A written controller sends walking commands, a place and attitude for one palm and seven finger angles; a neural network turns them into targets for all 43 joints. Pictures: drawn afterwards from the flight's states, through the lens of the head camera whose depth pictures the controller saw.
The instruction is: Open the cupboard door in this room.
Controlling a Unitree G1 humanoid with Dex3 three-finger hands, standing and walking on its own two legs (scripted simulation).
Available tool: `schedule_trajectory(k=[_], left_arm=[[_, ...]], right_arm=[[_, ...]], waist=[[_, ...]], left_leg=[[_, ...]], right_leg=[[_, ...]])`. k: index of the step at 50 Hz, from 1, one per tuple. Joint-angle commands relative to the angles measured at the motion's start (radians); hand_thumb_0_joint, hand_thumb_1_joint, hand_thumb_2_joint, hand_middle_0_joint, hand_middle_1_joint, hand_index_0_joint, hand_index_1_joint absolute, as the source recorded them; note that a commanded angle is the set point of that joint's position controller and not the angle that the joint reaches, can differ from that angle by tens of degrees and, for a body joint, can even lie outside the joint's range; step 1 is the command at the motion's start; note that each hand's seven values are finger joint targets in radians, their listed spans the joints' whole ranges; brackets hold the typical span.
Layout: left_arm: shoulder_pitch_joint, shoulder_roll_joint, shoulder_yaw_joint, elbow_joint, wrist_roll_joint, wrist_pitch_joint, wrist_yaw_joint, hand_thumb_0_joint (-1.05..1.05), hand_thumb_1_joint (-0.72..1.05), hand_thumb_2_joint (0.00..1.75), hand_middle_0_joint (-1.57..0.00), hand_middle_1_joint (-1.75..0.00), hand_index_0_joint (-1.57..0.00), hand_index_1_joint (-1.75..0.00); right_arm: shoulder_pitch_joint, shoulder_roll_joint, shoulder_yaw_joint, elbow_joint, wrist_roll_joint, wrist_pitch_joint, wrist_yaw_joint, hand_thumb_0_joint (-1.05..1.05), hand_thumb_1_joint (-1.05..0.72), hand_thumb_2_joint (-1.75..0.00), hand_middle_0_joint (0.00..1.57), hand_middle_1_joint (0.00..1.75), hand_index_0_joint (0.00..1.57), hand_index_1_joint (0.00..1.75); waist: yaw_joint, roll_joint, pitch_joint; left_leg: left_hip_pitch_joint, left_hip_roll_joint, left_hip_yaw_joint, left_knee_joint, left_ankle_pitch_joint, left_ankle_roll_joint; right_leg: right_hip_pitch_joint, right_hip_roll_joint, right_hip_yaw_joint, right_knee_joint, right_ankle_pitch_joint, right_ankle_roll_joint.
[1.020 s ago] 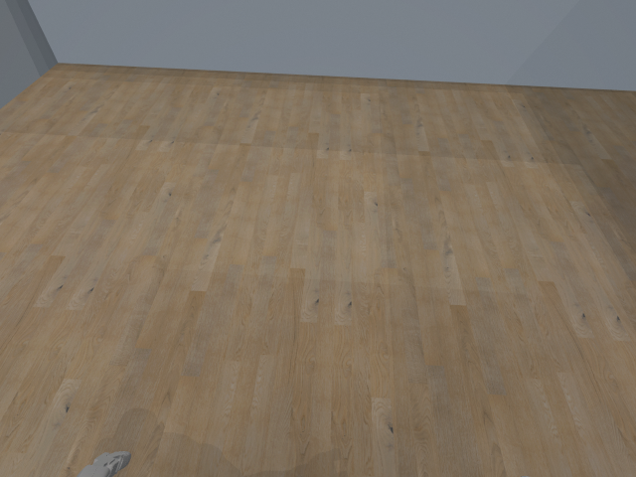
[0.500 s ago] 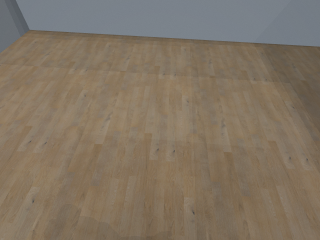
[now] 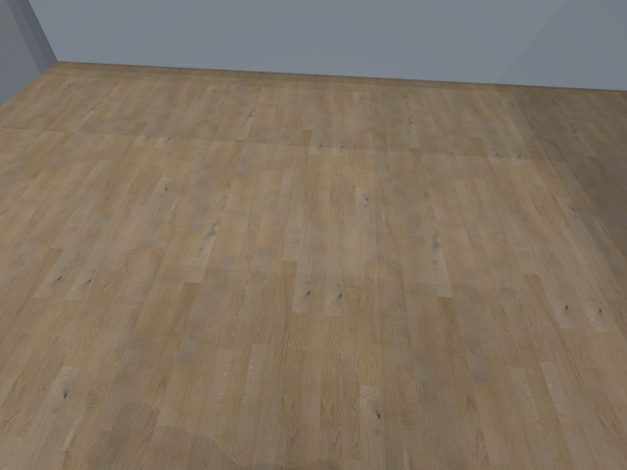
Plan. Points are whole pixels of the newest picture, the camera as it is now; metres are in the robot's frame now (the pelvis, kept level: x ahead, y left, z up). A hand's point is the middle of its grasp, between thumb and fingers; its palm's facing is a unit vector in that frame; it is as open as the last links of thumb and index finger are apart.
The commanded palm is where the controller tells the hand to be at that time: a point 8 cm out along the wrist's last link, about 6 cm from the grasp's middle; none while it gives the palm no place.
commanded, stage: turn or walk to find it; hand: left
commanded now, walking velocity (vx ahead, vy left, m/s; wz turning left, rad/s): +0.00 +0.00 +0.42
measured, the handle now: out of the picture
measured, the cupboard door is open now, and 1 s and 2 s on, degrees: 0 0 0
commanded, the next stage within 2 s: none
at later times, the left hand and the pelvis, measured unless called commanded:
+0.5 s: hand out of the picture +0.00 +0.25 -0.18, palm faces +0.16 -0.96 -0.21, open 7.4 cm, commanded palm none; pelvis -0.03 +0.04 +0.00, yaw +10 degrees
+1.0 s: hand out of the picture -0.08 +0.19 -0.15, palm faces +0.40 -0.87 -0.29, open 7.4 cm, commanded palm none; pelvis -0.05 -0.02 +0.00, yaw +24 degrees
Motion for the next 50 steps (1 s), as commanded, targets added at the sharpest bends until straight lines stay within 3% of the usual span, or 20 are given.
schedule_trajectory(k=[1, 5, 10, 12, 13, 14, 15, 16, 17, 19, 21, 29, 34, 37, 38, 39, 40, 41, 44, 50], left_arm=[[0.027, 0.115, 0.033, -0.067, -0.003, 0.004, 0.023, 0.00, 0.90, 0.90, -0.20, -0.30, -0.20, -0.30], [0.055, 0.121, 0.044, -0.099, 0.000, 0.017, 0.029, 0.00, 0.90, 0.90, -0.20, -0.30, -0.20, -0.30], [0.053, 0.139, 0.063, -0.154, 0.009, 0.017, 0.039, 0.00, 0.90, 0.90, -0.20, -0.30, -0.20, -0.30], [0.042, 0.128, 0.067, -0.174, 0.012, 0.018, 0.039, 0.00, 0.90, 0.90, -0.20, -0.30, -0.20, -0.30], [0.036, 0.118, 0.066, -0.183, 0.009, 0.022, 0.037, 0.00, 0.90, 0.90, -0.20, -0.30, -0.20, -0.30], [0.040, 0.076, 0.064, -0.199, 0.004, 0.030, 0.034, 0.00, 0.90, 0.90, -0.20, -0.30, -0.20, -0.30], [0.023, 0.018, 0.054, -0.219, -0.003, 0.036, 0.032, 0.00, 0.90, 0.90, -0.20, -0.30, -0.20, -0.30], [-0.008, 0.035, 0.057, -0.220, 0.005, 0.042, 0.039, 0.00, 0.90, 0.90, -0.20, -0.30, -0.20, -0.30], [0.018, 0.035, 0.065, -0.208, 0.006, 0.046, 0.037, 0.00, 0.90, 0.90, -0.20, -0.30, -0.20, -0.30], [0.046, 0.023, 0.069, -0.192, 0.008, 0.037, 0.025, 0.00, 0.90, 0.90, -0.20, -0.30, -0.20, -0.30], [0.070, -0.008, 0.069, -0.181, 0.006, 0.032, 0.022, 0.00, 0.90, 0.90, -0.20, -0.30, -0.20, -0.30], [0.040, -0.037, 0.074, -0.196, 0.001, 0.035, 0.026, 0.00, 0.90, 0.90, -0.20, -0.30, -0.20, -0.30], [0.120, -0.039, 0.075, -0.189, -0.004, 0.039, 0.031, 0.00, 0.90, 0.90, -0.20, -0.30, -0.20, -0.30], [0.225, -0.024, 0.086, -0.170, -0.005, 0.032, 0.035, 0.00, 0.90, 0.90, -0.20, -0.30, -0.20, -0.30], [0.244, 0.030, 0.096, -0.170, 0.004, 0.025, 0.041, 0.00, 0.90, 0.90, -0.20, -0.30, -0.20, -0.30], [0.224, 0.124, 0.112, -0.196, 0.024, 0.015, 0.048, 0.00, 0.90, 0.90, -0.20, -0.30, -0.20, -0.30], [0.135, 0.113, 0.097, -0.231, 0.009, 0.021, 0.050, 0.00, 0.90, 0.90, -0.20, -0.30, -0.20, -0.30], [0.048, 0.067, 0.093, -0.258, 0.007, 0.011, 0.051, 0.00, 0.90, 0.90, -0.20, -0.30, -0.20, -0.30], [0.011, 0.007, 0.073, -0.261, 0.002, -0.007, 0.042, 0.00, 0.90, 0.90, -0.20, -0.30, -0.20, -0.30], [0.216, 0.018, 0.077, -0.195, 0.010, -0.017, 0.041, 0.00, 0.90, 0.90, -0.20, -0.30, -0.20, -0.30]], right_arm=[[-0.003, -0.100, -0.026, -0.074, -0.006, -0.001, -0.011, 0.00, -0.90, -0.90, 0.20, 0.30, 0.20, 0.30], [0.023, -0.075, -0.032, -0.106, -0.007, 0.019, -0.008, 0.00, -0.90, -0.90, 0.20, 0.30, 0.20, 0.30], [0.071, -0.043, -0.054, -0.143, -0.004, 0.035, -0.008, 0.00, -0.90, -0.90, 0.20, 0.30, 0.20, 0.30], [0.097, -0.028, -0.058, -0.143, -0.002, 0.035, -0.003, 0.00, -0.90, -0.90, 0.20, 0.30, 0.20, 0.30], [0.129, -0.027, -0.060, -0.140, -0.002, 0.030, -0.001, 0.00, -0.90, -0.90, 0.20, 0.30, 0.20, 0.30], [0.151, -0.067, -0.067, -0.146, -0.008, 0.022, 0.000, 0.00, -0.90, -0.90, 0.20, 0.30, 0.20, 0.30], [0.177, -0.130, -0.085, -0.152, -0.018, 0.018, -0.002, 0.00, -0.90, -0.90, 0.20, 0.30, 0.20, 0.30], [0.184, -0.132, -0.090, -0.143, -0.013, 0.018, -0.014, 0.00, -0.90, -0.90, 0.20, 0.30, 0.20, 0.30], [0.157, -0.117, -0.088, -0.152, -0.010, 0.017, -0.022, 0.00, -0.90, -0.90, 0.20, 0.30, 0.20, 0.30], [0.118, -0.086, -0.083, -0.170, -0.009, 0.011, -0.027, 0.00, -0.90, -0.90, 0.20, 0.30, 0.20, 0.30], [0.126, -0.067, -0.085, -0.176, -0.010, 0.009, -0.030, 0.00, -0.90, -0.90, 0.20, 0.30, 0.20, 0.30], [0.186, -0.051, -0.100, -0.171, -0.014, 0.022, -0.031, 0.00, -0.90, -0.90, 0.20, 0.30, 0.20, 0.30], [0.143, -0.067, -0.112, -0.195, -0.020, 0.038, -0.021, 0.00, -0.90, -0.90, 0.20, 0.30, 0.20, 0.30], [0.102, -0.058, -0.117, -0.214, -0.015, 0.047, -0.011, 0.00, -0.90, -0.90, 0.20, 0.30, 0.20, 0.30], [0.116, -0.013, -0.114, -0.219, -0.007, 0.054, -0.005, 0.00, -0.90, -0.90, 0.20, 0.30, 0.20, 0.30], [0.125, 0.050, -0.104, -0.241, -0.003, 0.054, -0.005, 0.00, -0.90, -0.90, 0.20, 0.30, 0.20, 0.30], [0.093, -0.008, -0.119, -0.240, -0.021, 0.053, -0.009, 0.00, -0.90, -0.90, 0.20, 0.30, 0.20, 0.30], [0.120, -0.015, -0.122, -0.221, -0.024, 0.061, 0.002, 0.00, -0.90, -0.90, 0.20, 0.30, 0.20, 0.30], [0.190, 0.012, -0.116, -0.172, -0.016, 0.069, 0.010, 0.00, -0.90, -0.90, 0.20, 0.30, 0.20, 0.30], [0.061, 0.043, -0.091, -0.197, -0.013, 0.063, 0.004, 0.00, -0.90, -0.90, 0.20, 0.30, 0.20, 0.30]], waist=[[0.012, -0.015, -0.055], [0.016, -0.068, -0.051], [0.002, -0.187, -0.061], [-0.012, -0.181, -0.052], [-0.027, -0.128, -0.060], [-0.035, 0.055, -0.056], [-0.048, 0.313, -0.030], [-0.058, 0.261, -0.012], [-0.030, 0.226, -0.008], [-0.007, 0.126, -0.047], [-0.009, 0.101, -0.097], [-0.042, 0.141, -0.096], [-0.014, 0.151, -0.097], [0.032, 0.123, -0.093], [0.035, -0.010, -0.088], [0.042, -0.287, -0.049], [0.030, -0.237, 0.026], [-0.019, -0.185, 0.041], [-0.062, -0.135, 0.062], [0.028, -0.141, 0.018]], left_leg=[[-0.071, 0.106, -0.098, -0.010, 0.132, 0.024], [-0.146, 0.067, -0.082, 0.092, 0.101, 0.014], [-0.175, 0.025, -0.002, 0.310, -0.177, -0.008], [-0.120, 0.042, 0.024, 0.235, -0.144, -0.011], [-0.050, 0.052, 0.011, 0.154, -0.014, -0.002], [-0.008, 0.148, -0.166, 0.047, 0.121, 0.044], [-0.028, 0.309, -0.435, -0.116, 0.193, 0.144], [-0.078, 0.331, -0.502, -0.169, 0.167, 0.192], [-0.086, 0.305, -0.467, -0.176, 0.106, 0.189], [-0.039, 0.255, -0.392, -0.127, 0.093, 0.180], [0.010, 0.211, -0.331, -0.103, 0.143, 0.175], [0.043, 0.196, -0.407, -0.118, 0.131, 0.185], [-0.059, 0.164, -0.447, -0.142, 0.000, 0.162], [-0.208, 0.085, -0.376, -0.115, -0.106, 0.077], [-0.350, 0.015, -0.291, 0.025, -0.212, 0.027], [-0.524, -0.107, -0.092, 0.348, -0.285, -0.036], [-0.485, -0.075, -0.092, 0.547, -0.305, -0.028], [-0.424, -0.046, -0.116, 0.660, -0.217, -0.020], [-0.396, -0.023, -0.051, 0.812, -0.102, -0.040], [-0.447, 0.025, 0.006, 0.695, -0.165, -0.070]], right_leg=[[0.013, -0.130, 0.077, -0.023, 0.069, -0.010], [0.000, -0.187, 0.101, -0.021, 0.053, -0.031], [-0.032, -0.326, 0.141, -0.028, 0.198, -0.142], [-0.071, -0.316, 0.081, 0.029, 0.226, -0.123], [-0.124, -0.281, 0.026, 0.093, 0.171, -0.082], [-0.224, -0.170, -0.057, 0.237, 0.005, -0.013], [-0.312, -0.028, -0.127, 0.450, -0.318, 0.051], [-0.310, -0.031, -0.009, 0.602, -0.386, 0.037], [-0.340, -0.055, 0.040, 0.654, -0.334, 0.034], [-0.358, -0.060, 0.032, 0.685, -0.256, 0.038], [-0.342, -0.050, 0.019, 0.658, -0.224, 0.049], [-0.292, -0.020, 0.014, 0.473, -0.254, 0.061], [-0.132, 0.013, 0.005, 0.269, -0.232, 0.038], [0.096, 0.020, -0.033, -0.019, -0.083, 0.020], [0.204, -0.101, 0.078, -0.120, -0.136, -0.022], [0.194, -0.382, 0.407, -0.252, -0.331, -0.118], [-0.048, -0.451, 0.384, -0.267, -0.291, -0.146], [-0.148, -0.376, 0.279, -0.268, -0.256, -0.123], [-0.147, -0.249, 0.078, -0.188, -0.001, -0.089], [0.096, -0.298, 0.041, -0.070, 0.370, -0.143]])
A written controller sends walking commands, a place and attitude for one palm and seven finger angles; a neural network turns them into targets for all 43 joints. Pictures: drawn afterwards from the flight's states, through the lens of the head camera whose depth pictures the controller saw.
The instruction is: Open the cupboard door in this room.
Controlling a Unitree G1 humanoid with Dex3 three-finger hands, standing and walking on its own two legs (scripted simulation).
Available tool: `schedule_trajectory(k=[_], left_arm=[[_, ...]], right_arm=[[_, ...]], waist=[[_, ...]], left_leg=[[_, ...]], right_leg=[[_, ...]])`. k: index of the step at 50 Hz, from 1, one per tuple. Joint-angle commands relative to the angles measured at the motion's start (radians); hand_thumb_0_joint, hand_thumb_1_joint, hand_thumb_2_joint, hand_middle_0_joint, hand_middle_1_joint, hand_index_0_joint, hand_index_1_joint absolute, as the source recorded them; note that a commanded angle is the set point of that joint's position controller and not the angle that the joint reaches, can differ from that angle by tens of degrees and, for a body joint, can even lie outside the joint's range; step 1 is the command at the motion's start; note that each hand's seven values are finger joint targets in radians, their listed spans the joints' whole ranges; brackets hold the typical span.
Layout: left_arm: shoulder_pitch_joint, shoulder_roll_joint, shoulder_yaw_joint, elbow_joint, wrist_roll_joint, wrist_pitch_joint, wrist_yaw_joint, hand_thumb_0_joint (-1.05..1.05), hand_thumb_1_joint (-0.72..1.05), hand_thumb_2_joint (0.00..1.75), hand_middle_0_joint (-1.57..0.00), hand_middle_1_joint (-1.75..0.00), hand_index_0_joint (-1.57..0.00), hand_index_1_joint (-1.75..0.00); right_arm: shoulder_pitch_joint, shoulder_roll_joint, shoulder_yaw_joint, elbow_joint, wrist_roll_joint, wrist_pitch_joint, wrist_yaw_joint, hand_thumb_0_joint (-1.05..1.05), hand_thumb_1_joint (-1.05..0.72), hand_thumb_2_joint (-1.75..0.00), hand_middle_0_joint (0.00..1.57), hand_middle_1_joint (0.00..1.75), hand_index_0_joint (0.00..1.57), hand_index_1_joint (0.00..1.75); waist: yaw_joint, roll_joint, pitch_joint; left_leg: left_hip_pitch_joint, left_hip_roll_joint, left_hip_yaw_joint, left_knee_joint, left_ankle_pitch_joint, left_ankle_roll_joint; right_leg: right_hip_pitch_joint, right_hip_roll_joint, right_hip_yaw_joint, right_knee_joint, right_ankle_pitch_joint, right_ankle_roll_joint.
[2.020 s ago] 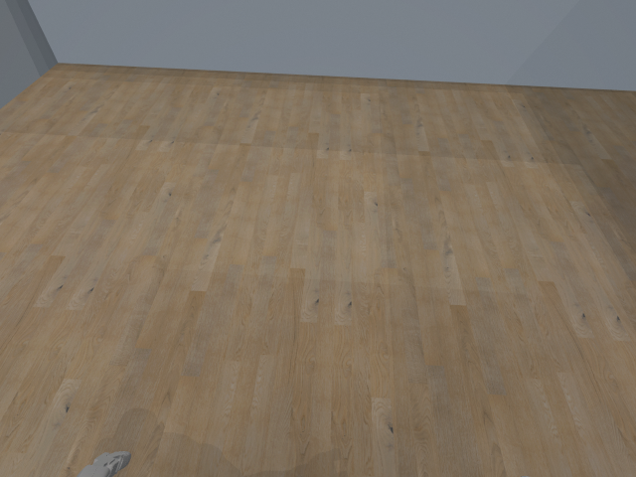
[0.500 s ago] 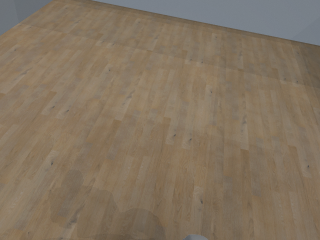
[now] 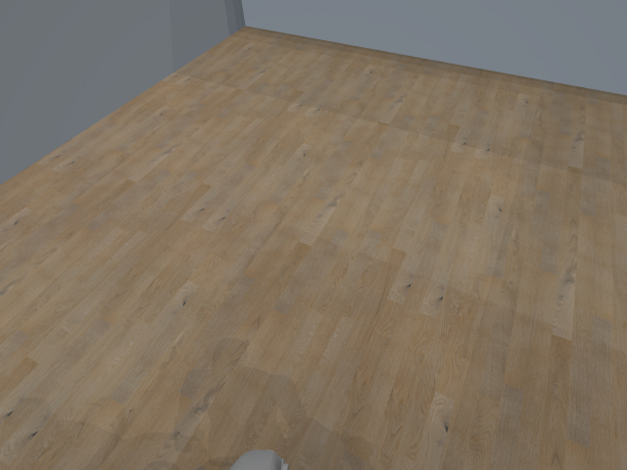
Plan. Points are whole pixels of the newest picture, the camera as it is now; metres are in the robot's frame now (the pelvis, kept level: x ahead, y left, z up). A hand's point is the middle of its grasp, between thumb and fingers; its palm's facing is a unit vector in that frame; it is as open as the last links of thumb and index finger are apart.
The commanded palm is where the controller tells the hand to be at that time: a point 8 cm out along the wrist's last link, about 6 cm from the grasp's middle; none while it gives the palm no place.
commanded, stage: turn or walk to find it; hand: left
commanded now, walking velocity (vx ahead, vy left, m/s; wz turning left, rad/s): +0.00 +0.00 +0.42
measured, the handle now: out of the picture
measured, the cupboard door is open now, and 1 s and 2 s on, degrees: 0 0 0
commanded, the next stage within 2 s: none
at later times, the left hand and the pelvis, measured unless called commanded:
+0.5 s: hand out of the picture +0.00 +0.28 -0.17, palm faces +0.26 -0.94 -0.24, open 7.4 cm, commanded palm none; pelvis -0.01 +0.06 +0.00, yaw +12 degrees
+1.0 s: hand out of the picture -0.04 +0.21 -0.15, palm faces +0.42 -0.87 -0.26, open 7.4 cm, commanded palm none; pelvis -0.03 +0.01 +0.00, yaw +25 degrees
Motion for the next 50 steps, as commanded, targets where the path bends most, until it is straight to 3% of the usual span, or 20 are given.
schedule_trajectory(k=[1, 6, 9, 10, 11, 12, 13, 14, 16, 19, 29, 32, 35, 36, 37, 38, 39, 40, 43, 50], left_arm=[[0.085, 0.181, 0.047, -0.044, 0.005, -0.028, 0.009, 0.00, 0.90, 0.90, -0.20, -0.30, -0.20, -0.30], [0.132, 0.216, 0.060, -0.019, 0.015, -0.017, 0.007, 0.00, 0.90, 0.90, -0.20, -0.30, -0.20, -0.30], [0.081, 0.224, 0.066, -0.013, 0.009, -0.015, 0.006, 0.00, 0.90, 0.90, -0.20, -0.30, -0.20, -0.30], [0.064, 0.216, 0.067, -0.021, -0.001, -0.012, 0.004, 0.00, 0.90, 0.90, -0.20, -0.30, -0.20, -0.30], [0.072, 0.169, 0.060, -0.048, -0.010, -0.008, -0.002, 0.00, 0.90, 0.90, -0.20, -0.30, -0.20, -0.30], [0.046, 0.112, 0.039, -0.075, -0.006, -0.004, -0.002, 0.00, 0.90, 0.90, -0.20, -0.30, -0.20, -0.30], [0.026, 0.140, 0.044, -0.072, -0.002, 0.012, 0.005, 0.00, 0.90, 0.90, -0.20, -0.30, -0.20, -0.30], [-0.006, 0.122, 0.044, -0.058, 0.001, 0.021, 0.006, 0.00, 0.90, 0.90, -0.20, -0.30, -0.20, -0.30], [-0.039, 0.133, 0.053, -0.043, -0.001, 0.019, -0.007, 0.00, 0.90, 0.90, -0.20, -0.30, -0.20, -0.30], [-0.002, 0.123, 0.054, -0.023, -0.002, 0.020, -0.017, 0.00, 0.90, 0.90, -0.20, -0.30, -0.20, -0.30], [-0.106, 0.114, 0.053, -0.085, -0.005, 0.024, -0.011, 0.00, 0.90, 0.90, -0.20, -0.30, -0.20, -0.30], [-0.083, 0.102, 0.050, -0.093, -0.011, 0.015, -0.008, 0.00, 0.90, 0.90, -0.20, -0.30, -0.20, -0.30], [-0.013, 0.115, 0.053, -0.081, -0.014, 0.000, -0.003, 0.00, 0.90, 0.90, -0.20, -0.30, -0.20, -0.30], [0.015, 0.145, 0.060, -0.076, -0.010, -0.009, 0.002, 0.00, 0.90, 0.90, -0.20, -0.30, -0.20, -0.30], [0.036, 0.233, 0.075, -0.078, 0.006, -0.022, 0.010, 0.00, 0.90, 0.90, -0.20, -0.30, -0.20, -0.30], [0.032, 0.275, 0.076, -0.092, 0.003, -0.017, 0.008, 0.00, 0.90, 0.90, -0.20, -0.30, -0.20, -0.30], [-0.001, 0.246, 0.070, -0.105, -0.003, -0.010, 0.010, 0.00, 0.90, 0.90, -0.20, -0.30, -0.20, -0.30], [-0.061, 0.209, 0.071, -0.112, -0.003, -0.018, 0.013, 0.00, 0.90, 0.90, -0.20, -0.30, -0.20, -0.30], [-0.100, 0.150, 0.045, -0.116, -0.005, -0.024, 0.003, 0.00, 0.90, 0.90, -0.20, -0.30, -0.20, -0.30], [0.013, 0.180, 0.058, -0.062, 0.007, -0.025, 0.008, 0.00, 0.90, 0.90, -0.20, -0.30, -0.20, -0.30]], right_arm=[[-0.091, -0.042, 0.001, -0.082, -0.001, -0.020, -0.007, 0.00, -0.90, -0.90, 0.20, 0.30, 0.20, 0.30], [-0.147, -0.020, 0.021, -0.092, 0.009, -0.035, -0.006, 0.00, -0.90, -0.90, 0.20, 0.30, 0.20, 0.30], [-0.077, -0.039, 0.018, -0.075, 0.011, -0.047, -0.011, 0.00, -0.90, -0.90, 0.20, 0.30, 0.20, 0.30], [-0.011, -0.072, 0.011, -0.060, 0.007, -0.057, -0.012, 0.00, -0.90, -0.90, 0.20, 0.30, 0.20, 0.30], [0.032, -0.169, -0.011, -0.056, -0.003, -0.069, -0.016, 0.00, -0.90, -0.90, 0.20, 0.30, 0.20, 0.30], [0.076, -0.234, -0.025, -0.043, 0.011, -0.066, -0.023, 0.00, -0.90, -0.90, 0.20, 0.30, 0.20, 0.30], [0.073, -0.220, -0.021, -0.038, 0.010, -0.055, -0.024, 0.00, -0.90, -0.90, 0.20, 0.30, 0.20, 0.30], [0.036, -0.180, -0.013, -0.041, 0.005, -0.062, -0.035, 0.00, -0.90, -0.90, 0.20, 0.30, 0.20, 0.30], [-0.036, -0.144, 0.001, -0.066, 0.001, -0.065, -0.043, 0.00, -0.90, -0.90, 0.20, 0.30, 0.20, 0.30], [-0.058, -0.134, 0.005, -0.080, 0.005, -0.075, -0.043, 0.00, -0.90, -0.90, 0.20, 0.30, 0.20, 0.30], [-0.019, -0.144, -0.015, -0.092, -0.007, -0.062, -0.033, 0.00, -0.90, -0.90, 0.20, 0.30, 0.20, 0.30], [-0.030, -0.152, -0.018, -0.098, -0.011, -0.057, -0.033, 0.00, -0.90, -0.90, 0.20, 0.30, 0.20, 0.30], [-0.042, -0.142, -0.020, -0.104, -0.003, -0.056, -0.028, 0.00, -0.90, -0.90, 0.20, 0.30, 0.20, 0.30], [-0.034, -0.111, -0.017, -0.105, 0.004, -0.057, -0.024, 0.00, -0.90, -0.90, 0.20, 0.30, 0.20, 0.30], [-0.009, -0.045, -0.005, -0.117, 0.013, -0.059, -0.019, 0.00, -0.90, -0.90, 0.20, 0.30, 0.20, 0.30], [-0.018, -0.055, -0.012, -0.134, 0.003, -0.053, -0.024, 0.00, -0.90, -0.90, 0.20, 0.30, 0.20, 0.30], [-0.029, -0.080, -0.022, -0.124, -0.005, -0.040, -0.022, 0.00, -0.90, -0.90, 0.20, 0.30, 0.20, 0.30], [-0.012, -0.079, -0.023, -0.098, -0.007, -0.027, -0.016, 0.00, -0.90, -0.90, 0.20, 0.30, 0.20, 0.30], [0.025, -0.062, -0.020, -0.053, -0.007, -0.019, -0.002, 0.00, -0.90, -0.90, 0.20, 0.30, 0.20, 0.30], [-0.065, -0.038, -0.003, -0.062, -0.001, -0.018, -0.003, 0.00, -0.90, -0.90, 0.20, 0.30, 0.20, 0.30]], waist=[[0.048, -0.180, 0.009], [0.079, -0.252, -0.040], [0.030, -0.246, -0.082], [-0.010, -0.161, -0.124], [-0.030, 0.095, -0.178], [-0.038, 0.279, -0.184], [-0.040, 0.166, -0.170], [-0.033, 0.198, -0.126], [-0.012, 0.138, -0.038], [0.014, 0.091, -0.043], [-0.014, 0.112, -0.012], [-0.002, 0.115, -0.039], [0.038, 0.077, -0.078], [0.050, -0.002, -0.100], [0.052, -0.251, -0.123], [0.059, -0.330, -0.094], [0.047, -0.199, -0.066], [0.019, -0.262, -0.042], [-0.010, -0.175, 0.007], [0.040, -0.186, -0.007]], left_leg=[[-0.074, 0.040, 0.041, -0.087, -0.079, -0.019], [0.079, 0.023, 0.124, -0.376, -0.131, 0.003], [0.243, 0.015, 0.146, -0.605, 0.004, 0.022], [0.395, 0.036, 0.125, -0.748, 0.182, 0.037], [0.599, 0.244, -0.121, -0.773, 0.500, 0.116], [0.651, 0.423, -0.317, -0.742, 0.972, 0.235], [0.571, 0.426, -0.201, -0.727, 0.874, 0.275], [0.512, 0.368, -0.195, -0.753, 0.804, 0.256], [0.433, 0.298, -0.162, -0.769, 0.711, 0.227], [0.426, 0.242, -0.121, -0.786, 0.655, 0.208], [0.354, 0.236, -0.273, -0.825, 0.371, 0.241], [0.331, 0.224, -0.309, -0.788, 0.424, 0.238], [0.242, 0.178, -0.296, -0.705, 0.399, 0.191], [0.152, 0.127, -0.259, -0.637, 0.277, 0.141], [-0.017, -0.004, -0.102, -0.438, -0.010, 0.063], [-0.054, -0.062, -0.025, -0.227, -0.267, 0.031], [-0.020, -0.025, -0.058, -0.083, -0.238, 0.032], [-0.023, 0.000, -0.070, -0.015, -0.187, 0.030], [-0.025, 0.020, -0.012, 0.085, -0.042, 0.005], [-0.005, 0.057, 0.047, -0.109, -0.105, -0.025]], right_leg=[[0.105, -0.272, 0.163, -0.097, 0.513, -0.117], [0.147, -0.272, 0.112, -0.002, 0.734, -0.103], [0.101, -0.262, 0.063, 0.097, 0.709, -0.055], [0.029, -0.238, 0.018, 0.217, 0.622, -0.009], [-0.210, -0.135, -0.041, 0.408, 0.228, 0.062], [-0.387, -0.050, 0.016, 0.570, -0.348, 0.103], [-0.342, -0.072, 0.082, 0.640, -0.352, 0.086], [-0.372, -0.081, 0.107, 0.659, -0.297, 0.093], [-0.381, -0.080, 0.119, 0.691, -0.182, 0.102], [-0.358, -0.063, 0.103, 0.669, -0.100, 0.115], [-0.290, -0.024, 0.112, 0.421, -0.126, 0.118], [-0.193, 0.009, 0.104, 0.280, -0.123, 0.101], [-0.008, 0.017, 0.099, 0.033, 0.052, 0.091], [0.119, -0.040, 0.147, -0.096, 0.121, 0.080], [0.244, -0.279, 0.380, -0.174, 0.176, 0.006], [0.129, -0.437, 0.488, -0.184, 0.285, -0.094], [0.028, -0.424, 0.411, -0.184, 0.274, -0.130], [-0.022, -0.356, 0.351, -0.202, 0.208, -0.107], [-0.042, -0.238, 0.184, -0.167, 0.233, -0.067], [0.068, -0.285, 0.125, -0.123, 0.392, -0.104]])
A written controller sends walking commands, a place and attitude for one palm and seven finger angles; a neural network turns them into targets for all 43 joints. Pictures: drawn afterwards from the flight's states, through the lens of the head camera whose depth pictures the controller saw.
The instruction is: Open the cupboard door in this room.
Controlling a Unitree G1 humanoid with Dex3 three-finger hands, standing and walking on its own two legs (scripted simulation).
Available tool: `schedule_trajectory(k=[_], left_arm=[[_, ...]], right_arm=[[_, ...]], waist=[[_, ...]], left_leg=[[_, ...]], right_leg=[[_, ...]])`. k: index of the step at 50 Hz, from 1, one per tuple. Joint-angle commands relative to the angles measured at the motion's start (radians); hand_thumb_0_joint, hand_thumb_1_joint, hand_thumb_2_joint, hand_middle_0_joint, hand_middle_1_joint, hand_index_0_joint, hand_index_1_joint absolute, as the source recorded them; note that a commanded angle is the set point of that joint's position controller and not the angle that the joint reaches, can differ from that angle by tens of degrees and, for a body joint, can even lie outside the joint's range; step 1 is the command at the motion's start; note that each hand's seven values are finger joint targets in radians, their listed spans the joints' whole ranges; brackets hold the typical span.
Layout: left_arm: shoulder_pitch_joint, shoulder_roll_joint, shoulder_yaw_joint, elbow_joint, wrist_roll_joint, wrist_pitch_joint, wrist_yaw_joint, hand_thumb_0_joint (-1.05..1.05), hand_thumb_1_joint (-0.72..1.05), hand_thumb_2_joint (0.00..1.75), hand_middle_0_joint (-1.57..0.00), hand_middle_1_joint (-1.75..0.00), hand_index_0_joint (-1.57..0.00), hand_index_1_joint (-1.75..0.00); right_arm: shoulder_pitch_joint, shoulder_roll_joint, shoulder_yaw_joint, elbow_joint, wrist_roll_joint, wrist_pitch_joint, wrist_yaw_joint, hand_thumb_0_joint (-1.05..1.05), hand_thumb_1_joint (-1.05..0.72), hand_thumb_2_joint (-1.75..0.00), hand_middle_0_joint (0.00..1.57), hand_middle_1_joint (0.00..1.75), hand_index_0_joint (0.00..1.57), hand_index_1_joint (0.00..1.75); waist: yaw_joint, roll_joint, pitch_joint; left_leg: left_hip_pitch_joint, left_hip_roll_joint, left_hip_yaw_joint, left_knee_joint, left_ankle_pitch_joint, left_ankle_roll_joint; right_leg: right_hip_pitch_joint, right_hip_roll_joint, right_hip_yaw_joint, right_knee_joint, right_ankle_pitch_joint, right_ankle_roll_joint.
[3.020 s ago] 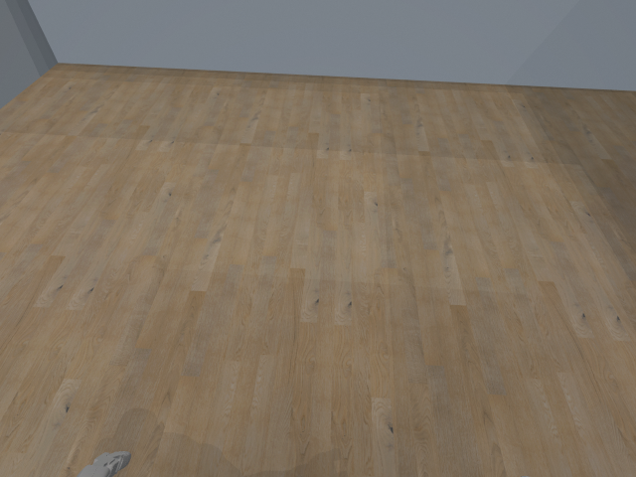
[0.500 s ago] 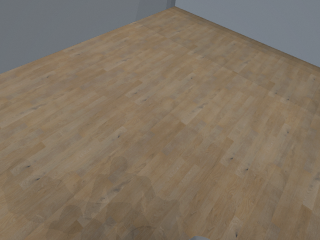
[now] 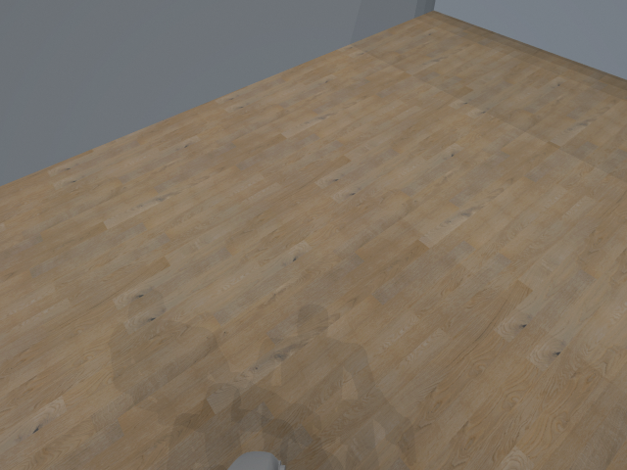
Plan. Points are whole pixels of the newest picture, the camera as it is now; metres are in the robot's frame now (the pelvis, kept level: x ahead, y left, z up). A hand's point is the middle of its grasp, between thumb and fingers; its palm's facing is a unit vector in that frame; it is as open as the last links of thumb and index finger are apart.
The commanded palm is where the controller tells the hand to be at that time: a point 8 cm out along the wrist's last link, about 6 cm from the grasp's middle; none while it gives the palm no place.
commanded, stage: turn or walk to find it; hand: left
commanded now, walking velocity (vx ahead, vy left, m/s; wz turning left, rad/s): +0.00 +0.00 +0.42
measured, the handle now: out of the picture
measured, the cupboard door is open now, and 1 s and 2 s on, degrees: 0 0 0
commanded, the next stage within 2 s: none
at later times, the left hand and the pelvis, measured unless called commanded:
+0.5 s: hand out of the picture -0.01 +0.29 -0.17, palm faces +0.25 -0.94 -0.23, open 7.4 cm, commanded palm none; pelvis -0.03 +0.07 +0.00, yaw +11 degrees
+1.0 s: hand out of the picture -0.05 +0.21 -0.14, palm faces +0.40 -0.87 -0.28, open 7.4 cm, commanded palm none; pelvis -0.05 +0.00 +0.00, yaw +24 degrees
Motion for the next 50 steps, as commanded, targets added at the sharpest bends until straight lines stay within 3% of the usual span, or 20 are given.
schedule_trajectory(k=[1, 6, 8, 9, 10, 11, 12, 13, 15, 19, 30, 34, 38, 39, 40, 41, 42, 43, 46, 50], left_arm=[[0.070, 0.217, 0.062, -0.040, 0.006, -0.020, 0.012, 0.00, 0.90, 0.90, -0.20, -0.30, -0.20, -0.30], [0.082, 0.254, 0.076, -0.016, 0.012, -0.009, 0.009, 0.00, 0.90, 0.90, -0.20, -0.30, -0.20, -0.30], [0.059, 0.252, 0.078, -0.010, 0.006, -0.004, 0.007, 0.00, 0.90, 0.90, -0.20, -0.30, -0.20, -0.30], [0.045, 0.238, 0.076, -0.013, -0.002, 0.001, 0.004, 0.00, 0.90, 0.90, -0.20, -0.30, -0.20, -0.30], [0.066, 0.189, 0.069, -0.033, -0.011, 0.010, 0.001, 0.00, 0.90, 0.90, -0.20, -0.30, -0.20, -0.30], [0.035, 0.129, 0.048, -0.070, -0.009, 0.016, -0.002, 0.00, 0.90, 0.90, -0.20, -0.30, -0.20, -0.30], [-0.001, 0.158, 0.050, -0.070, -0.004, 0.027, 0.002, 0.00, 0.90, 0.90, -0.20, -0.30, -0.20, -0.30], [-0.029, 0.148, 0.053, -0.052, 0.000, 0.035, 0.004, 0.00, 0.90, 0.90, -0.20, -0.30, -0.20, -0.30], [-0.024, 0.164, 0.063, -0.028, 0.000, 0.031, -0.010, 0.00, 0.90, 0.90, -0.20, -0.30, -0.20, -0.30], [0.025, 0.163, 0.063, 0.004, -0.003, 0.025, -0.015, 0.00, 0.90, 0.90, -0.20, -0.30, -0.20, -0.30], [-0.088, 0.148, 0.059, -0.050, -0.008, 0.031, -0.003, 0.00, 0.90, 0.90, -0.20, -0.30, -0.20, -0.30], [-0.087, 0.133, 0.053, -0.064, -0.012, 0.027, 0.001, 0.00, 0.90, 0.90, -0.20, -0.30, -0.20, -0.30], [-0.006, 0.129, 0.054, -0.052, -0.019, 0.017, 0.006, 0.00, 0.90, 0.90, -0.20, -0.30, -0.20, -0.30], [0.028, 0.141, 0.056, -0.046, -0.018, 0.010, 0.009, 0.00, 0.90, 0.90, -0.20, -0.30, -0.20, -0.30], [0.055, 0.180, 0.064, -0.042, -0.011, 0.001, 0.013, 0.00, 0.90, 0.90, -0.20, -0.30, -0.20, -0.30], [0.064, 0.266, 0.081, -0.050, 0.004, -0.006, 0.020, 0.00, 0.90, 0.90, -0.20, -0.30, -0.20, -0.30], [0.034, 0.285, 0.077, -0.073, -0.002, 0.001, 0.019, 0.00, 0.90, 0.90, -0.20, -0.30, -0.20, -0.30], [-0.030, 0.247, 0.072, -0.091, -0.007, 0.000, 0.021, 0.00, 0.90, 0.90, -0.20, -0.30, -0.20, -0.30], [-0.118, 0.174, 0.049, -0.099, -0.010, -0.013, 0.013, 0.00, 0.90, 0.90, -0.20, -0.30, -0.20, -0.30], [-0.023, 0.170, 0.049, -0.066, -0.007, -0.023, 0.012, 0.00, 0.90, 0.90, -0.20, -0.30, -0.20, -0.30]], right_arm=[[-0.083, -0.038, 0.000, -0.087, 0.001, -0.027, -0.004, 0.00, -0.90, -0.90, 0.20, 0.30, 0.20, 0.30], [-0.099, -0.024, 0.011, -0.099, 0.011, -0.042, -0.007, 0.00, -0.90, -0.90, 0.20, 0.30, 0.20, 0.30], [-0.051, -0.039, 0.011, -0.089, 0.010, -0.051, -0.010, 0.00, -0.90, -0.90, 0.20, 0.30, 0.20, 0.30], [-0.006, -0.061, 0.005, -0.080, 0.009, -0.059, -0.007, 0.00, -0.90, -0.90, 0.20, 0.30, 0.20, 0.30], [0.028, -0.151, -0.012, -0.079, 0.001, -0.071, -0.010, 0.00, -0.90, -0.90, 0.20, 0.30, 0.20, 0.30], [0.066, -0.231, -0.030, -0.078, 0.003, -0.071, -0.018, 0.00, -0.90, -0.90, 0.20, 0.30, 0.20, 0.30], [0.068, -0.233, -0.031, -0.069, -0.001, -0.062, -0.021, 0.00, -0.90, -0.90, 0.20, 0.30, 0.20, 0.30], [0.034, -0.194, -0.020, -0.069, -0.003, -0.069, -0.033, 0.00, -0.90, -0.90, 0.20, 0.30, 0.20, 0.30], [-0.044, -0.151, -0.005, -0.099, -0.002, -0.072, -0.042, 0.00, -0.90, -0.90, 0.20, 0.30, 0.20, 0.30], [-0.042, -0.135, 0.002, -0.105, 0.008, -0.087, -0.045, 0.00, -0.90, -0.90, 0.20, 0.30, 0.20, 0.30], [0.026, -0.136, -0.011, -0.094, -0.004, -0.075, -0.041, 0.00, -0.90, -0.90, 0.20, 0.30, 0.20, 0.30], [0.021, -0.138, -0.014, -0.095, -0.009, -0.067, -0.038, 0.00, -0.90, -0.90, 0.20, 0.30, 0.20, 0.30], [-0.002, -0.141, -0.021, -0.102, -0.007, -0.061, -0.031, 0.00, -0.90, -0.90, 0.20, 0.30, 0.20, 0.30], [-0.018, -0.130, -0.020, -0.103, -0.001, -0.060, -0.028, 0.00, -0.90, -0.90, 0.20, 0.30, 0.20, 0.30], [-0.009, -0.093, -0.016, -0.107, 0.006, -0.059, -0.022, 0.00, -0.90, -0.90, 0.20, 0.30, 0.20, 0.30], [0.008, -0.031, -0.009, -0.128, 0.012, -0.059, -0.020, 0.00, -0.90, -0.90, 0.20, 0.30, 0.20, 0.30], [-0.010, -0.074, -0.022, -0.134, -0.003, -0.053, -0.024, 0.00, -0.90, -0.90, 0.20, 0.30, 0.20, 0.30], [-0.003, -0.090, -0.028, -0.119, -0.009, -0.039, -0.017, 0.00, -0.90, -0.90, 0.20, 0.30, 0.20, 0.30], [0.059, -0.062, -0.027, -0.063, -0.009, -0.022, -0.003, 0.00, -0.90, -0.90, 0.20, 0.30, 0.20, 0.30], [0.036, -0.049, -0.021, -0.061, -0.006, -0.021, -0.002, 0.00, -0.90, -0.90, 0.20, 0.30, 0.20, 0.30]], waist=[[0.058, -0.208, -0.048], [0.066, -0.254, -0.079], [0.030, -0.232, -0.100], [0.001, -0.149, -0.123], [-0.013, 0.092, -0.160], [-0.031, 0.307, -0.140], [-0.042, 0.176, -0.135], [-0.032, 0.207, -0.094], [-0.004, 0.137, -0.060], [0.018, 0.067, -0.099], [-0.015, 0.075, -0.061], [-0.010, 0.081, -0.071], [0.026, 0.074, -0.109], [0.048, 0.050, -0.111], [0.057, -0.043, -0.126], [0.062, -0.309, -0.116], [0.064, -0.307, -0.081], [0.032, -0.221, -0.052], [-0.027, -0.163, 0.013], [0.008, -0.178, -0.013]], left_leg=[[-0.046, 0.019, 0.052, -0.152, -0.074, -0.014], [0.098, 0.002, 0.117, -0.392, -0.086, 0.012], [0.212, -0.001, 0.131, -0.556, 0.040, 0.024], [0.326, 0.015, 0.110, -0.695, 0.177, 0.033], [0.460, 0.187, -0.119, -0.774, 0.362, 0.097], [0.480, 0.378, -0.343, -0.801, 0.703, 0.209], [0.399, 0.404, -0.286, -0.790, 0.614, 0.269], [0.350, 0.326, -0.258, -0.820, 0.560, 0.234], [0.339, 0.256, -0.196, -0.809, 0.526, 0.204], [0.407, 0.196, -0.134, -0.800, 0.646, 0.194], [0.353, 0.206, -0.311, -0.837, 0.429, 0.245], [0.292, 0.204, -0.372, -0.831, 0.364, 0.257], [0.200, 0.149, -0.370, -0.786, 0.336, 0.218], [0.126, 0.119, -0.348, -0.748, 0.283, 0.187], [0.019, 0.057, -0.284, -0.666, 0.158, 0.133], [-0.159, -0.079, -0.104, -0.441, -0.070, 0.059], [-0.130, -0.100, -0.051, -0.220, -0.187, 0.042], [-0.091, -0.063, -0.080, -0.081, -0.136, 0.044], [-0.076, -0.027, -0.035, 0.071, 0.013, 0.021], [-0.104, -0.002, -0.005, 0.067, 0.048, -0.009]], right_leg=[[0.122, -0.258, 0.158, -0.135, 0.423, -0.109], [0.098, -0.280, 0.131, -0.060, 0.501, -0.105], [0.048, -0.266, 0.089, 0.005, 0.441, -0.059], [-0.013, -0.239, 0.042, 0.099, 0.361, -0.012], [-0.192, -0.139, -0.011, 0.283, 0.071, 0.056], [-0.372, -0.038, 0.017, 0.469, -0.380, 0.110], [-0.324, -0.050, 0.102, 0.581, -0.369, 0.088], [-0.349, -0.058, 0.146, 0.608, -0.296, 0.090], [-0.372, -0.054, 0.160, 0.664, -0.165, 0.095], [-0.356, -0.037, 0.154, 0.655, -0.078, 0.116], [-0.303, -0.007, 0.179, 0.458, -0.137, 0.119], [-0.215, 0.021, 0.182, 0.338, -0.164, 0.096], [-0.023, 0.056, 0.163, 0.092, -0.052, 0.076], [0.078, 0.044, 0.165, -0.038, 0.036, 0.073], [0.199, -0.042, 0.241, -0.159, 0.039, 0.048], [0.266, -0.291, 0.513, -0.255, -0.066, -0.046], [0.092, -0.409, 0.566, -0.281, -0.012, -0.122], [-0.020, -0.359, 0.474, -0.292, -0.062, -0.131], [-0.075, -0.209, 0.271, -0.248, 0.051, -0.066], [0.026, -0.206, 0.196, -0.212, 0.170, -0.067]])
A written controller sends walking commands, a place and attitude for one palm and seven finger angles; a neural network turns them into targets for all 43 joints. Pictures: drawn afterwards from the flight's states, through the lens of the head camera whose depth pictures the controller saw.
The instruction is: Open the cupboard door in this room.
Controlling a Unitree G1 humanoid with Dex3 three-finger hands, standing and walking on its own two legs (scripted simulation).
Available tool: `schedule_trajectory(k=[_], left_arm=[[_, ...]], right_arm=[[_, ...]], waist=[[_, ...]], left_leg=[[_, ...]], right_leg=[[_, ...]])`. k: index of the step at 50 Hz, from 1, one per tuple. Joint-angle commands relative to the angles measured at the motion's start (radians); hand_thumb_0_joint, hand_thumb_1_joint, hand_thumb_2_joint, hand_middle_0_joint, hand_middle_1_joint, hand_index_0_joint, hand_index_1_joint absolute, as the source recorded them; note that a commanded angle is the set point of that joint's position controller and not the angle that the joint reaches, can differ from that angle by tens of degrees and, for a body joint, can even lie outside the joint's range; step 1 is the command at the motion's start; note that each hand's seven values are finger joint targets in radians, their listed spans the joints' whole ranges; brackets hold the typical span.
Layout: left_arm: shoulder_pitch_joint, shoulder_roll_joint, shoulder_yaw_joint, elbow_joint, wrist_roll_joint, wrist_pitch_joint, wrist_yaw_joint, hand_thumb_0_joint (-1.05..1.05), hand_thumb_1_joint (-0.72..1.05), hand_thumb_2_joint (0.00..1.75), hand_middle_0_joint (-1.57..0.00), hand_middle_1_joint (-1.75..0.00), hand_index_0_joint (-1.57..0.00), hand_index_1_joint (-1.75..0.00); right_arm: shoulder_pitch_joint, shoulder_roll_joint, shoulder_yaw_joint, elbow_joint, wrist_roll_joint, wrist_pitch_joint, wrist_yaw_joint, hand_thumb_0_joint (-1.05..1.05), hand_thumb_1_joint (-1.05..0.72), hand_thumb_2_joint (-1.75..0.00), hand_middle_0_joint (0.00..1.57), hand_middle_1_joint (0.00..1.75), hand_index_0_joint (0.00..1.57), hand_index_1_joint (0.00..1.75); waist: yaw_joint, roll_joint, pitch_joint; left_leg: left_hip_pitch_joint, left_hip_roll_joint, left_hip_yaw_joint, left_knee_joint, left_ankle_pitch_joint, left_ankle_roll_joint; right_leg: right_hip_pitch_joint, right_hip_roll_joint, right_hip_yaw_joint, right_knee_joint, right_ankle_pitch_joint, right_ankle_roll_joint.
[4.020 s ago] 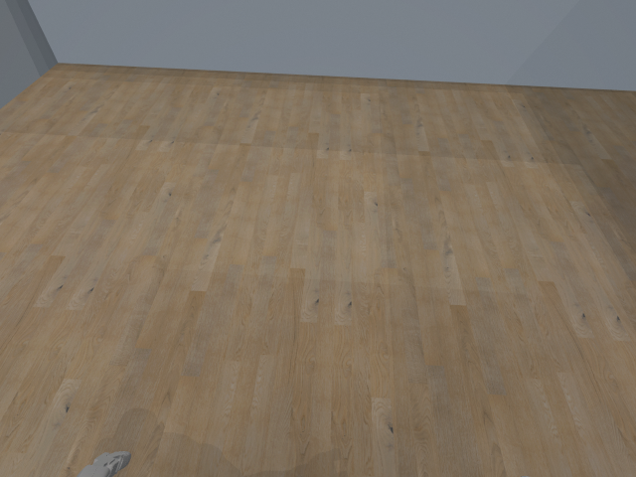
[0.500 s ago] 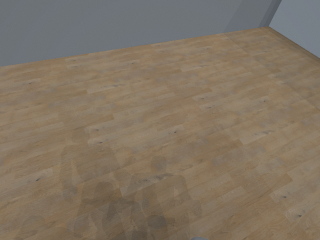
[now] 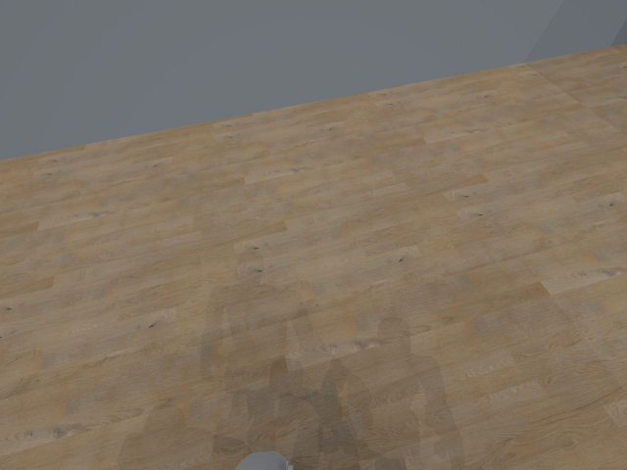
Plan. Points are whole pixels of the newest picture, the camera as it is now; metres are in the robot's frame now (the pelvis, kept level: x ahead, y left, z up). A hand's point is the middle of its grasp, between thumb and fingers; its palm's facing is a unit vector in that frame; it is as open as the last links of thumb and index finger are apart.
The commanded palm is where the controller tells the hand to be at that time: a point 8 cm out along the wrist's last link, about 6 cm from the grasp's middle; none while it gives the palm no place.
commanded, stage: turn or walk to find it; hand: left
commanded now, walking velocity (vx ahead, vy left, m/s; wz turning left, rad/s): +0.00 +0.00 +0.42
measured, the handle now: out of the picture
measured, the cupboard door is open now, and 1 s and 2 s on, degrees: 0 0 0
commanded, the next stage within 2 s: none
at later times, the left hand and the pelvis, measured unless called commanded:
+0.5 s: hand out of the picture -0.05 +0.28 -0.18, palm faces +0.27 -0.93 -0.25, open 7.4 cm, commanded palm none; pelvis -0.03 +0.06 +0.00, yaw +12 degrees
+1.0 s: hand out of the picture -0.06 +0.21 -0.15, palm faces +0.42 -0.86 -0.28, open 7.4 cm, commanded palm none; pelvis -0.06 +0.00 +0.00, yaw +26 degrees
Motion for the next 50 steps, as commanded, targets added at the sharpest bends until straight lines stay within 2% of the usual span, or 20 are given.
schedule_trajectory(k=[1, 9, 11, 13, 14, 15, 16, 18, 21, 24, 31, 37, 38, 39, 40, 41, 42, 44, 46, 50], left_arm=[[0.026, 0.175, 0.046, -0.063, 0.001, -0.037, 0.010, 0.00, 0.90, 0.90, -0.20, -0.30, -0.20, -0.30], [0.106, 0.242, 0.071, -0.016, 0.020, -0.027, 0.006, 0.00, 0.90, 0.90, -0.20, -0.30, -0.20, -0.30], [0.105, 0.254, 0.073, -0.007, 0.018, -0.024, 0.004, 0.00, 0.90, 0.90, -0.20, -0.30, -0.20, -0.30], [0.077, 0.246, 0.072, -0.005, 0.004, -0.016, 0.001, 0.00, 0.90, 0.90, -0.20, -0.30, -0.20, -0.30], [0.086, 0.207, 0.066, -0.019, -0.004, -0.010, -0.001, 0.00, 0.90, 0.90, -0.20, -0.30, -0.20, -0.30], [0.071, 0.140, 0.047, -0.059, -0.007, -0.004, -0.007, 0.00, 0.90, 0.90, -0.20, -0.30, -0.20, -0.30], [0.014, 0.154, 0.042, -0.069, 0.003, 0.008, -0.001, 0.00, 0.90, 0.90, -0.20, -0.30, -0.20, -0.30], [-0.015, 0.158, 0.053, -0.044, 0.004, 0.020, -0.004, 0.00, 0.90, 0.90, -0.20, -0.30, -0.20, -0.30], [0.031, 0.160, 0.054, -0.015, 0.003, 0.012, -0.017, 0.00, 0.90, 0.90, -0.20, -0.30, -0.20, -0.30], [0.032, 0.161, 0.053, -0.014, 0.001, 0.013, -0.016, 0.00, 0.90, 0.90, -0.20, -0.30, -0.20, -0.30], [-0.041, 0.141, 0.046, -0.062, -0.003, 0.012, -0.007, 0.00, 0.90, 0.90, -0.20, -0.30, -0.20, -0.30], [0.045, 0.138, 0.048, -0.052, -0.011, -0.005, 0.000, 0.00, 0.90, 0.90, -0.20, -0.30, -0.20, -0.30], [0.078, 0.155, 0.053, -0.046, -0.009, -0.012, 0.003, 0.00, 0.90, 0.90, -0.20, -0.30, -0.20, -0.30], [0.099, 0.223, 0.065, -0.047, 0.004, -0.024, 0.009, 0.00, 0.90, 0.90, -0.20, -0.30, -0.20, -0.30], [0.099, 0.300, 0.079, -0.057, 0.014, -0.027, 0.012, 0.00, 0.90, 0.90, -0.20, -0.30, -0.20, -0.30], [0.077, 0.291, 0.071, -0.075, 0.004, -0.020, 0.013, 0.00, 0.90, 0.90, -0.20, -0.30, -0.20, -0.30], [0.000, 0.250, 0.072, -0.087, 0.003, -0.024, 0.017, 0.00, 0.90, 0.90, -0.20, -0.30, -0.20, -0.30], [-0.088, 0.201, 0.053, -0.108, -0.001, -0.021, 0.012, 0.00, 0.90, 0.90, -0.20, -0.30, -0.20, -0.30], [-0.070, 0.179, 0.045, -0.100, 0.000, -0.032, 0.008, 0.00, 0.90, 0.90, -0.20, -0.30, -0.20, -0.30], [0.016, 0.185, 0.049, -0.066, 0.003, -0.035, 0.010, 0.00, 0.90, 0.90, -0.20, -0.30, -0.20, -0.30]], right_arm=[[-0.022, -0.056, -0.012, -0.058, -0.004, -0.013, -0.003, 0.00, -0.90, -0.90, 0.20, 0.30, 0.20, 0.30], [-0.139, -0.031, 0.014, -0.095, 0.012, -0.034, -0.006, 0.00, -0.90, -0.90, 0.20, 0.30, 0.20, 0.30], [-0.109, -0.033, 0.018, -0.088, 0.015, -0.042, -0.010, 0.00, -0.90, -0.90, 0.20, 0.30, 0.20, 0.30], [-0.040, -0.061, 0.013, -0.069, 0.013, -0.053, -0.011, 0.00, -0.90, -0.90, 0.20, 0.30, 0.20, 0.30], [-0.008, -0.129, -0.001, -0.066, 0.008, -0.064, -0.011, 0.00, -0.90, -0.90, 0.20, 0.30, 0.20, 0.30], [0.021, -0.222, -0.022, -0.072, 0.003, -0.066, -0.017, 0.00, -0.90, -0.90, 0.20, 0.30, 0.20, 0.30], [0.046, -0.243, -0.026, -0.057, 0.002, -0.056, -0.022, 0.00, -0.90, -0.90, 0.20, 0.30, 0.20, 0.30], [-0.042, -0.179, -0.008, -0.070, -0.002, -0.060, -0.038, 0.00, -0.90, -0.90, 0.20, 0.30, 0.20, 0.30], [-0.112, -0.149, 0.007, -0.099, 0.002, -0.068, -0.041, 0.00, -0.90, -0.90, 0.20, 0.30, 0.20, 0.30], [-0.089, -0.148, 0.005, -0.099, 0.006, -0.072, -0.040, 0.00, -0.90, -0.90, 0.20, 0.30, 0.20, 0.30], [-0.051, -0.156, -0.007, -0.099, -0.004, -0.061, -0.035, 0.00, -0.90, -0.90, 0.20, 0.30, 0.20, 0.30], [-0.082, -0.150, -0.013, -0.112, -0.002, -0.052, -0.028, 0.00, -0.90, -0.90, 0.20, 0.30, 0.20, 0.30], [-0.088, -0.131, -0.012, -0.115, 0.004, -0.052, -0.025, 0.00, -0.90, -0.90, 0.20, 0.30, 0.20, 0.30], [-0.070, -0.079, -0.006, -0.121, 0.014, -0.052, -0.018, 0.00, -0.90, -0.90, 0.20, 0.30, 0.20, 0.30], [-0.082, -0.036, 0.001, -0.151, 0.011, -0.052, -0.018, 0.00, -0.90, -0.90, 0.20, 0.30, 0.20, 0.30], [-0.093, -0.091, -0.014, -0.143, 0.000, -0.041, -0.019, 0.00, -0.90, -0.90, 0.20, 0.30, 0.20, 0.30], [-0.075, -0.095, -0.019, -0.122, -0.004, -0.025, -0.013, 0.00, -0.90, -0.90, 0.20, 0.30, 0.20, 0.30], [-0.023, -0.081, -0.022, -0.076, -0.005, -0.013, -0.003, 0.00, -0.90, -0.90, 0.20, 0.30, 0.20, 0.30], [0.012, -0.061, -0.016, -0.055, -0.005, -0.011, 0.002, 0.00, -0.90, -0.90, 0.20, 0.30, 0.20, 0.30], [-0.034, -0.057, -0.010, -0.060, -0.003, -0.011, 0.000, 0.00, -0.90, -0.90, 0.20, 0.30, 0.20, 0.30]], waist=[[0.037, -0.195, 0.016], [0.091, -0.254, -0.053], [0.076, -0.261, -0.085], [0.029, -0.199, -0.125], [0.011, -0.012, -0.158], [-0.007, 0.263, -0.130], [-0.031, 0.187, -0.119], [0.000, 0.186, -0.039], [0.035, 0.103, -0.040], [0.030, 0.076, -0.057], [0.004, 0.074, -0.052], [0.050, 0.075, -0.091], [0.071, 0.028, -0.104], [0.080, -0.150, -0.128], [0.089, -0.372, -0.081], [0.088, -0.259, -0.078], [0.052, -0.293, -0.033], [0.000, -0.188, 0.028], [-0.001, -0.179, 0.016], [0.040, -0.196, 0.006]], left_leg=[[-0.064, 0.056, 0.013, 0.044, 0.012, -0.033], [0.083, 0.060, 0.103, -0.359, -0.141, -0.023], [0.165, 0.040, 0.134, -0.483, -0.080, -0.012], [0.343, 0.044, 0.128, -0.709, 0.147, 0.005], [0.499, 0.167, -0.008, -0.783, 0.308, 0.043], [0.568, 0.409, -0.308, -0.789, 0.670, 0.164], [0.472, 0.453, -0.274, -0.780, 0.688, 0.239], [0.378, 0.345, -0.208, -0.808, 0.548, 0.214], [0.381, 0.268, -0.135, -0.800, 0.542, 0.188], [0.403, 0.256, -0.139, -0.810, 0.531, 0.193], [0.377, 0.267, -0.266, -0.808, 0.435, 0.228], [0.239, 0.200, -0.298, -0.740, 0.378, 0.184], [0.161, 0.162, -0.272, -0.690, 0.298, 0.145], [0.012, 0.073, -0.179, -0.542, 0.123, 0.083], [-0.118, -0.056, -0.010, -0.309, -0.190, 0.017], [-0.066, -0.014, -0.047, -0.126, -0.221, 0.022], [-0.056, 0.015, -0.074, -0.033, -0.161, 0.023], [-0.039, 0.032, -0.034, 0.081, -0.048, 0.010], [-0.038, 0.037, 0.000, 0.105, 0.017, -0.010], [-0.059, 0.065, 0.021, 0.033, 0.008, -0.034]], right_leg=[[0.024, -0.246, 0.152, -0.192, 0.157, -0.071], [0.124, -0.308, 0.109, -0.070, 0.441, -0.115], [0.119, -0.300, 0.081, -0.014, 0.508, -0.090], [0.039, -0.261, 0.010, 0.099, 0.418, -0.014], [-0.111, -0.197, -0.038, 0.253, 0.214, 0.042], [-0.372, -0.077, -0.059, 0.439, -0.325, 0.113], [-0.335, -0.074, 0.032, 0.563, -0.388, 0.099], [-0.356, -0.084, 0.087, 0.638, -0.264, 0.097], [-0.344, -0.066, 0.089, 0.650, -0.151, 0.109], [-0.330, -0.057, 0.092, 0.606, -0.125, 0.121], [-0.266, -0.026, 0.102, 0.408, -0.191, 0.117], [-0.010, 0.020, 0.081, 0.069, -0.038, 0.090], [0.104, -0.007, 0.096, -0.064, 0.047, 0.084], [0.240, -0.169, 0.256, -0.179, 0.017, 0.040], [0.210, -0.405, 0.485, -0.222, 0.089, -0.074], [0.066, -0.440, 0.441, -0.225, 0.092, -0.129], [-0.029, -0.375, 0.371, -0.257, -0.029, -0.114], [-0.103, -0.279, 0.249, -0.246, -0.050, -0.062], [-0.058, -0.235, 0.146, -0.214, 0.052, -0.049], [0.031, -0.261, 0.122, -0.198, 0.106, -0.069]])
